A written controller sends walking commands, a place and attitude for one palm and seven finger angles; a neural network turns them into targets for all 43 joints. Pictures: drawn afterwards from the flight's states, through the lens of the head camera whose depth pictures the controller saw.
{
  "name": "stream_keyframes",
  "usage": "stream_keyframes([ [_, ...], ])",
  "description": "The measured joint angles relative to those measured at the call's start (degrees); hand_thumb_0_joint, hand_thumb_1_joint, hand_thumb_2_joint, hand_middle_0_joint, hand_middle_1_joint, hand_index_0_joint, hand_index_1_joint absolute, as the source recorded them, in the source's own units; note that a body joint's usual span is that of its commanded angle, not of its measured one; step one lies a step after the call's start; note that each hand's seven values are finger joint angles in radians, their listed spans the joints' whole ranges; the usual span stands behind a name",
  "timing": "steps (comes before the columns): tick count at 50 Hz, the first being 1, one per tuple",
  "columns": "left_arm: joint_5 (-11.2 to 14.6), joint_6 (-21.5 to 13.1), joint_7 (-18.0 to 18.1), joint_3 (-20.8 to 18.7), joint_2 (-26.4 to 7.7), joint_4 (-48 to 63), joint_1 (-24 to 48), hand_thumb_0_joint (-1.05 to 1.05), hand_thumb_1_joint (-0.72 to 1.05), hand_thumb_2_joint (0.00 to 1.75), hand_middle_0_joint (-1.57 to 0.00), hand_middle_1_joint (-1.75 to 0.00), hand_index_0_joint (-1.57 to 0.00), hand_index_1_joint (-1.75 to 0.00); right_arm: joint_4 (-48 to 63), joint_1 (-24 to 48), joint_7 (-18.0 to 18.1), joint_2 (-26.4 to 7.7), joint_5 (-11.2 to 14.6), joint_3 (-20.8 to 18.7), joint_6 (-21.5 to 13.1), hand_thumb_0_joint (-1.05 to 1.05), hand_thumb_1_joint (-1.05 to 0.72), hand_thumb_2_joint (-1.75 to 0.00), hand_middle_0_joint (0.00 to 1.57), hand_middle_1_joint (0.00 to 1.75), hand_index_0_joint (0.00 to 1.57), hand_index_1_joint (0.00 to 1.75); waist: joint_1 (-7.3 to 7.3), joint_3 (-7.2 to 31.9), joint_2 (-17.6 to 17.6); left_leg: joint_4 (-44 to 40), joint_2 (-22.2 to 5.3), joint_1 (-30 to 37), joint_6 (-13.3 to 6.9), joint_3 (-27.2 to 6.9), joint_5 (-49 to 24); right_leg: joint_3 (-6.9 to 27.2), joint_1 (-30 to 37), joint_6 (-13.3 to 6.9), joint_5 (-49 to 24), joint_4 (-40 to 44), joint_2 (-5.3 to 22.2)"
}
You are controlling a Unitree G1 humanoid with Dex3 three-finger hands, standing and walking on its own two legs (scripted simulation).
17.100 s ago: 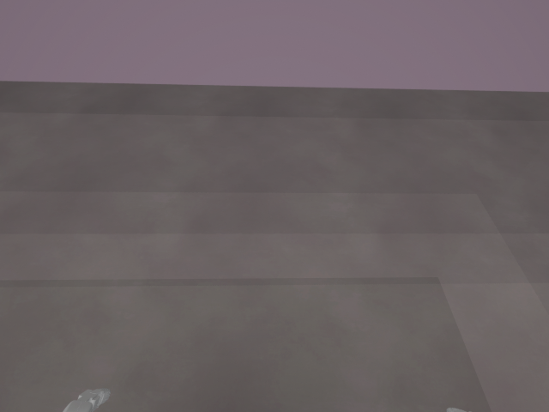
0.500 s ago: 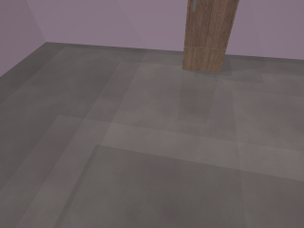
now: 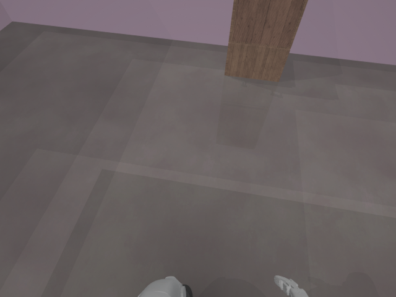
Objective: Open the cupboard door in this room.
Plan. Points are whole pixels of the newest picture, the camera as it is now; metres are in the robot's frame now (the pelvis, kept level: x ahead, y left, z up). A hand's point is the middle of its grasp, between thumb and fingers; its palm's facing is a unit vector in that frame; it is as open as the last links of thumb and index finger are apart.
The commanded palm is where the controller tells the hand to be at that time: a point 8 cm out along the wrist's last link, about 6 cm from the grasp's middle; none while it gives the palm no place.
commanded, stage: turn or walk to find it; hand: left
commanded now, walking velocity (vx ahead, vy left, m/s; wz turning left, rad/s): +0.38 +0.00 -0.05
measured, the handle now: out of the picture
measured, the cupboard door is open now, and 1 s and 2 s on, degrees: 0 0 0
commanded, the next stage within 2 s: stand and wait in 0.32 s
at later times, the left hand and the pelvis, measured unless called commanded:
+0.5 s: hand (153, 202) +0.34 +0.16 -0.14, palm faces +0.01 -0.98 -0.18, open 7.4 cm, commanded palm none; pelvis +0.20 -0.01 +0.02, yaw +6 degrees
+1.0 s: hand (137, 274) +0.17 +0.16 -0.14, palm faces +0.20 -0.97 -0.16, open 7.3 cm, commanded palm none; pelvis +0.26 +0.00 +0.03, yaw +4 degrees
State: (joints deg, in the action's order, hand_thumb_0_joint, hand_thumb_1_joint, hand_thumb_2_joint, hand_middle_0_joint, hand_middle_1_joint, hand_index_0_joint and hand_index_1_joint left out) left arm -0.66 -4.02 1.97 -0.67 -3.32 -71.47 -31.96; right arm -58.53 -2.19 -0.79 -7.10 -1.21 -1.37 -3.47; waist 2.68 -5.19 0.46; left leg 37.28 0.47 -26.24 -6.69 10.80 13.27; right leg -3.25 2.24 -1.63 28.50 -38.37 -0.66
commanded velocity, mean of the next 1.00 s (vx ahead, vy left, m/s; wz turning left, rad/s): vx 0.18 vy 0.00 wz -0.02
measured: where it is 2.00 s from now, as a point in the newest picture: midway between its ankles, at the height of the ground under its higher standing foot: (213, 226)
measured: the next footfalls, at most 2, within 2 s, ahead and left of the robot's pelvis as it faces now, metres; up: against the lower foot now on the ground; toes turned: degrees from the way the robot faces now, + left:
right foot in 0.50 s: +0.31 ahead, -0.09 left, +0.00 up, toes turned +0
left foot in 1.04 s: +0.31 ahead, +0.13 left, +0.00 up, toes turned +11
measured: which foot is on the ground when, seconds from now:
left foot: down 0.00-0.52, up 0.54-1.00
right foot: up 0.00-0.48, down 0.50-1.00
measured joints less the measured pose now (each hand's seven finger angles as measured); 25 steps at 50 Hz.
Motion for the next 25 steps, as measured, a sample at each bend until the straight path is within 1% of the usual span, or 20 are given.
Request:
stream_keyframes([
  [1, 0.2, 0.4, -0.2, -0.1, -0.5, 0.5, 1.3, 0.01, 0.91, 0.90, -0.21, -0.30, -0.20, -0.30, 0.3, -0.7, 0.1, 0.1, 0.1, 0.0, -0.5, 0.01, -0.91, -0.90, 0.20, 0.29, 0.20, 0.30, -0.17, -0.1, 0.2, 1.3, 0.0, 0.7, -0.7, 0.4, 1.8, 0.9, -4.9, -0.2, -0.1, -12.2, 0.2],
  [2, 0.3, 0.7, -0.2, -0.2, -1.0, 1.2, 2.9, 0.01, 0.91, 0.90, -0.21, -0.30, -0.20, -0.30, 0.2, -1.6, 0.3, 0.0, 0.3, 0.0, -0.8, 0.00, -0.91, -0.90, 0.20, 0.29, 0.20, 0.30, -0.23, 0.0, 0.3, 1.3, 0.0, 2.1, -0.8, 0.8, 2.9, 1.6, -9.6, -0.3, -0.8, -22.4, 0.4],
  [3, 0.2, 0.9, -0.2, -0.4, -1.6, 2.0, 4.8, 0.01, 0.91, 0.90, -0.21, -0.30, -0.20, -0.30, -0.1, -2.6, 0.6, -0.1, 0.5, -0.2, -1.0, 0.00, -0.91, -0.89, 0.20, 0.29, 0.20, 0.30, -0.39, 0.1, 0.2, 0.3, 0.0, 4.0, -0.2, 1.1, 3.2, 1.9, -13.9, -0.2, -2.6, -29.7, 0.9],
  [4, 0.0, 1.1, -0.3, -0.8, -2.3, 3.0, 6.8, 0.01, 0.91, 0.90, -0.21, -0.30, -0.20, -0.30, -0.6, -3.9, 0.9, -0.3, 0.5, -0.3, -1.1, 0.00, -0.91, -0.89, 0.20, 0.29, 0.20, 0.30, -0.63, 0.3, 0.2, -1.2, 0.2, 5.8, 0.2, 1.1, 3.2, 1.9, -17.8, 0.1, -4.4, -34.2, 1.7],
  [5, -0.3, 1.2, -0.5, -1.2, -3.0, 4.2, 8.9, 0.01, 0.91, 0.90, -0.20, -0.30, -0.20, -0.30, -0.8, -5.2, 1.6, -0.4, 1.1, -1.2, -1.6, -0.01, -0.92, -0.89, 0.20, 0.29, 0.20, 0.30, -0.90, 0.4, 0.3, -3.0, 0.5, 7.7, 0.2, 1.2, 3.1, 1.9, -21.5, 0.4, -5.9, -36.4, 2.7],
  [6, -0.5, 1.3, -0.6, -1.5, -3.7, 5.6, 10.9, 0.01, 0.91, 0.90, -0.20, -0.30, -0.20, -0.30, -0.8, -6.3, 2.2, -1.0, 1.4, -1.9, -2.1, -0.02, -0.94, -0.89, 0.20, 0.29, 0.20, 0.30, -1.26, 0.6, 0.5, -4.8, 0.8, 9.4, 0.1, 1.2, 3.0, 2.0, -24.7, 0.7, -7.3, -36.9, 3.7],
  [9, -1.2, 1.7, -0.9, -2.4, -6.0, 9.7, 16.7, 0.01, 0.91, 0.90, -0.20, -0.30, -0.19, -0.30, -2.2, -10.1, 2.2, -2.8, 1.0, -2.0, -2.2, -0.03, -0.96, -0.89, 0.20, 0.29, 0.20, 0.30, -2.02, 1.7, 1.5, -9.5, 1.5, 13.8, 0.1, 0.6, 2.7, 2.0, -32.4, 2.1, -11.1, -34.1, 6.4],
  [11, -1.3, 2.0, -1.0, -2.8, -7.2, 11.9, 20.5, 0.01, 0.91, 0.90, -0.20, -0.30, -0.19, -0.30, -3.4, -13.0, 2.2, -3.0, 1.0, -1.6, -1.8, -0.03, -0.95, -0.89, 0.20, 0.29, 0.20, 0.30, -2.53, 2.2, 2.2, -12.0, 1.9, 16.2, 0.4, -0.3, 2.6, 1.9, -35.6, 3.1, -13.8, -31.0, 7.6],
  [14, -1.1, 2.4, -1.2, -2.7, -8.0, 14.3, 25.4, 0.01, 0.92, 0.90, -0.20, -0.30, -0.19, -0.30, -5.0, -16.8, 2.2, -2.5, 1.1, -1.0, -1.2, -0.02, -0.94, -0.90, 0.20, 0.29, 0.20, 0.30, -3.50, 2.3, 2.5, -14.8, 2.2, 19.0, 1.1, -2.4, 2.7, 1.4, -37.4, 4.2, -17.6, -25.0, 7.9],
  [18, -0.7, 2.9, -1.3, -2.1, -7.9, 15.9, 30.0, 0.00, 0.92, 0.90, -0.20, -0.30, -0.19, -0.30, -6.0, -20.7, 2.0, -0.7, 0.7, -0.3, -0.1, -0.01, -0.93, -0.90, 0.20, 0.29, 0.20, 0.30, -5.40, 1.6, 2.2, -16.1, 2.3, 21.3, 1.8, -5.4, 3.8, 0.1, -35.7, 4.9, -19.1, -15.1, 6.1],
  [20, -0.6, 3.1, -1.2, -1.6, -7.5, 16.2, 31.2, 0.00, 0.91, 0.90, -0.20, -0.30, -0.19, -0.30, -6.2, -22.0, 2.0, 0.1, 0.5, -0.2, 0.4, 0.00, -0.92, -0.90, 0.20, 0.29, 0.20, 0.30, -6.22, 1.3, 2.0, -15.8, 2.5, 22.2, 2.2, -6.3, 5.0, -0.8, -33.9, 4.7, -18.5, -10.4, 4.9],
  [22, -0.5, 3.3, -1.2, -1.1, -7.0, 16.1, 31.6, 0.01, 0.91, 0.90, -0.20, -0.30, -0.19, -0.30, -6.4, -22.9, 2.1, 0.6, 0.4, -0.1, 0.9, 0.00, -0.91, -0.90, 0.20, 0.29, 0.20, 0.30, -6.90, 1.0, 1.7, -14.8, 2.8, 22.9, 2.7, -6.8, 6.7, -1.7, -31.3, 4.2, -17.5, -5.4, 3.7],
  [24, -0.4, 3.2, -1.1, -0.4, -6.2, 16.0, 31.3, 0.01, 0.91, 0.90, -0.20, -0.30, -0.19, -0.30, -6.6, -23.5, 2.3, 0.9, 0.4, 0.0, 1.3, 0.00, -0.91, -0.90, 0.20, 0.29, 0.20, 0.30, -7.20, 0.8, 1.2, -12.8, 2.9, 23.5, 3.3, -7.1, 9.0, -2.5, -27.5, 3.4, -18.0, 0.8, 2.5],
  [25, -0.4, 2.9, -1.1, -0.1, -5.8, 15.8, 30.8, 0.01, 0.91, 0.90, -0.20, -0.30, -0.19, -0.30, -6.9, -23.8, 2.3, 0.9, 0.6, 0.0, 1.4, 0.00, -0.91, -0.90, 0.20, 0.29, 0.20, 0.30, -7.13, 0.8, 0.8, -10.7, 2.9, 23.5, 3.8, -7.2, 10.5, -3.0, -24.9, 2.3, -19.1, 4.5, 2.0],
])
